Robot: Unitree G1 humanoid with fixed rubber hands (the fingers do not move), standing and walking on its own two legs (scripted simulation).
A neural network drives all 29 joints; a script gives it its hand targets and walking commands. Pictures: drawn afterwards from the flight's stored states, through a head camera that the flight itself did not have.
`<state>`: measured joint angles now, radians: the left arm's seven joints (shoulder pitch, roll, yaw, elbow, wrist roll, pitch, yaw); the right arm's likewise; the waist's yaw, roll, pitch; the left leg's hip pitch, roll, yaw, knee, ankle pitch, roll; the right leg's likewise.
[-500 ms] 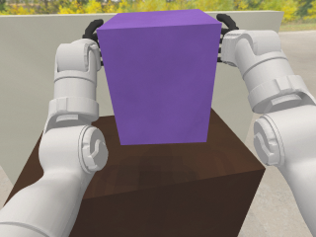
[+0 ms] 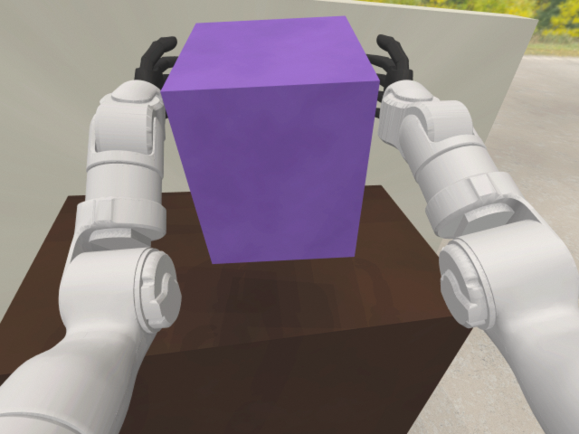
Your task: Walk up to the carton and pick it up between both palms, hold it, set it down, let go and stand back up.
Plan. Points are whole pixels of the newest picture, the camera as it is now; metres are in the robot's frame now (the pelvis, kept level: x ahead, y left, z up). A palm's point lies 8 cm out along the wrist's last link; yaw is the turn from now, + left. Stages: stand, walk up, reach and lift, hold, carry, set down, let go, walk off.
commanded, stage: set down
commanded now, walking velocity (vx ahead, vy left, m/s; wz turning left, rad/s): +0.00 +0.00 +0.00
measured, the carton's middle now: (277, 142) +0.41 +0.04 +0.27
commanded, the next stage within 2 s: none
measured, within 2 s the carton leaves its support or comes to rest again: neither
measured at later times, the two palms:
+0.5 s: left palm (166, 97) +0.40 +0.18 +0.33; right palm (400, 120) +0.38 -0.11 +0.32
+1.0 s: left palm (170, 125) +0.42 +0.18 +0.28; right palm (385, 156) +0.39 -0.11 +0.27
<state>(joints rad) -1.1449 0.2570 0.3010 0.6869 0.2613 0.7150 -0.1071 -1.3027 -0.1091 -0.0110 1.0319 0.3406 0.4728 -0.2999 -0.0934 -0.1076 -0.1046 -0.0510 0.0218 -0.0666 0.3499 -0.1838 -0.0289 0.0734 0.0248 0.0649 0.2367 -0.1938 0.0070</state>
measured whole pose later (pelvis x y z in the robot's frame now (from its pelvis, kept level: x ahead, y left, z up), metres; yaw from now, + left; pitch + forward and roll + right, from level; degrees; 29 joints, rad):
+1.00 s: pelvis -0.01 +0.02 +0.00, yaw -1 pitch -7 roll -1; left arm -1.15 0.22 0.39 0.86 0.28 0.51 -0.10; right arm -1.12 -0.01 -0.17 0.93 0.13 0.35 -0.29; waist -0.11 -0.08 -0.02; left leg -0.05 0.00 -0.03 0.35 -0.18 0.01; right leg 0.07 -0.01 0.06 0.22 -0.18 0.04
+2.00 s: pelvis +0.01 +0.02 +0.00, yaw -1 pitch -3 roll -1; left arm -1.14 0.26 0.44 1.08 0.28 0.28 -0.15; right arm -0.97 0.18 -0.42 0.81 -0.18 0.19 -0.28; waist -0.07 -0.08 0.03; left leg -0.10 0.00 0.02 0.33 -0.17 0.01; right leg 0.01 -0.03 0.04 0.22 -0.18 0.05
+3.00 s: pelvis +0.00 +0.03 +0.00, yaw -3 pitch -4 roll -1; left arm -1.07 0.18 0.56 1.04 0.39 0.19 -0.20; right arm -0.88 0.26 -0.56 0.75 -0.37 0.06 -0.21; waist -0.01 -0.08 0.08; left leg -0.09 0.02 0.07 0.32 -0.17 0.02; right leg 0.01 -0.03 0.02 0.23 -0.18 0.04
